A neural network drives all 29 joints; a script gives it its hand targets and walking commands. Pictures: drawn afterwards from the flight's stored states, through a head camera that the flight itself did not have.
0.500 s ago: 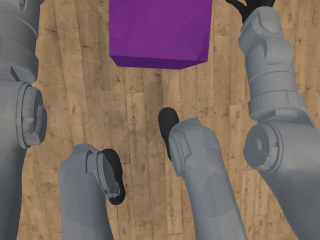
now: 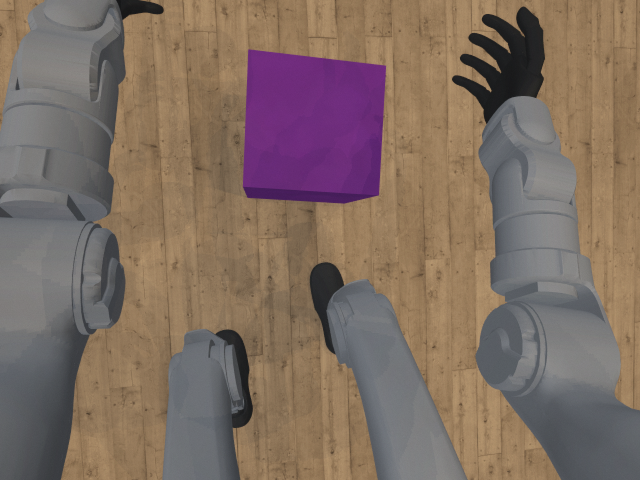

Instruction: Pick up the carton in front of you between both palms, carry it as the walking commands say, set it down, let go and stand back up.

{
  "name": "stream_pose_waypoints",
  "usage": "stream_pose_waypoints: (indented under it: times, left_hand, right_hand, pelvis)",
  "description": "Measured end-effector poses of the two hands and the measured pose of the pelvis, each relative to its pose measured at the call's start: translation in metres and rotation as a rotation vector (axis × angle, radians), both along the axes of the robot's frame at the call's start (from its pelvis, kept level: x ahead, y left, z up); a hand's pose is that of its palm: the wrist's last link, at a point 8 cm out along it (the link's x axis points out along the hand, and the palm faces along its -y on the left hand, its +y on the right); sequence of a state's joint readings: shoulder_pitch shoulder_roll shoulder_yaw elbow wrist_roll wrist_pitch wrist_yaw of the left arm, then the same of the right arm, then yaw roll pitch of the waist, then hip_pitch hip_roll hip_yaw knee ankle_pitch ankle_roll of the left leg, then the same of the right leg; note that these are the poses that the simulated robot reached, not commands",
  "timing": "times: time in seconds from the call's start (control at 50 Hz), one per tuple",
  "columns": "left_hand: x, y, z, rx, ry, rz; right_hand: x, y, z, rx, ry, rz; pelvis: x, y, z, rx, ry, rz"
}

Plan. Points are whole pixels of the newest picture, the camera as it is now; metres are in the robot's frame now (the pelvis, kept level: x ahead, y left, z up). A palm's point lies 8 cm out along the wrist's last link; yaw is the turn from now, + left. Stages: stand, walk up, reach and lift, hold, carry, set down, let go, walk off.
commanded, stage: set down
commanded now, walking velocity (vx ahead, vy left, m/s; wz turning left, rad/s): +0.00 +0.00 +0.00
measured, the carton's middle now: (306, 142) +0.52 -0.13 -0.44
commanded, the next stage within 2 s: let go in 0.16 s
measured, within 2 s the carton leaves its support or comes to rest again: neither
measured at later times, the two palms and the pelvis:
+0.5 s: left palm (13, 87) +0.50 +0.11 +0.01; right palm (593, 138) +0.40 -0.27 +0.02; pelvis +0.03 -0.02 +0.12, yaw +3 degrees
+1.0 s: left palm out of the picture +0.36 +0.16 +0.11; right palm out of the picture +0.25 -0.27 +0.13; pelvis +0.09 -0.03 +0.20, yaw +0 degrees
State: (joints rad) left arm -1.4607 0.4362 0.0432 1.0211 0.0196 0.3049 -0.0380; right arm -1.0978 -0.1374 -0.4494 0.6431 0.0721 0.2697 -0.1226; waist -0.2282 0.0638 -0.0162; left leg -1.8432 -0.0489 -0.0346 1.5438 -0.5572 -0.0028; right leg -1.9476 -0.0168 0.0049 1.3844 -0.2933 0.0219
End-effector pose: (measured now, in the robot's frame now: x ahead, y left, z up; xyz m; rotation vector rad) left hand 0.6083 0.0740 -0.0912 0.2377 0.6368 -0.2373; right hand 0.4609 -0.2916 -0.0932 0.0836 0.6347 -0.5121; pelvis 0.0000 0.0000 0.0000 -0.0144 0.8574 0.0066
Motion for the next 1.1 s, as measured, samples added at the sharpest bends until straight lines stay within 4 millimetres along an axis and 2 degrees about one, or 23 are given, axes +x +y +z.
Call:
stream_pose_waypoints:
  times: [0.16,0.3,0.38,0.54,0.62,0.78,0.92,1.0,1.1]
  left_hand:
    - [-0.002,0.003,0.048,0.001,0.010,-0.002]
    - [-0.016,0.009,0.074,0.006,0.018,0.030]
    - [-0.044,0.018,0.084,0.018,0.017,0.092]
    - [-0.131,0.043,0.116,0.058,0.024,0.271]
    - [-0.165,0.050,0.139,0.066,0.028,0.315]
    - [-0.200,0.056,0.173,0.067,0.030,0.284]
    - [-0.232,0.070,0.192,0.071,0.054,0.254]
    - [-0.252,0.084,0.201,0.071,0.068,0.254]
    - [-0.275,0.108,0.213,0.076,0.080,0.261]
  right_hand:
    - [-0.003,0.000,0.046,0.003,-0.004,0.003]
    - [-0.010,0.007,0.074,-0.012,0.018,0.066]
    - [-0.026,0.016,0.088,-0.028,0.051,0.154]
    - [-0.075,0.024,0.126,-0.041,0.129,0.357]
    - [-0.099,0.020,0.147,-0.044,0.151,0.431]
    - [-0.155,0.008,0.185,-0.045,0.174,0.459]
    - [-0.197,0.014,0.214,-0.043,0.190,0.435]
    - [-0.208,0.022,0.225,-0.040,0.199,0.430]
    - [-0.205,0.034,0.233,-0.041,0.195,0.436]
  pelvis:
    - [0.006,0.000,0.040,0.008,-0.010,0.004]
    - [0.012,-0.003,0.072,0.019,-0.028,0.006]
    - [0.018,-0.008,0.092,0.030,-0.057,0.009]
    - [0.031,-0.019,0.132,0.047,-0.201,0.020]
    - [0.039,-0.025,0.148,0.048,-0.296,0.016]
    - [0.061,-0.035,0.173,0.039,-0.469,-0.007]
    - [0.082,-0.037,0.191,0.028,-0.606,-0.018]
    - [0.091,-0.032,0.199,0.017,-0.674,-0.018]
    - [0.101,-0.022,0.206,0.001,-0.741,-0.017]
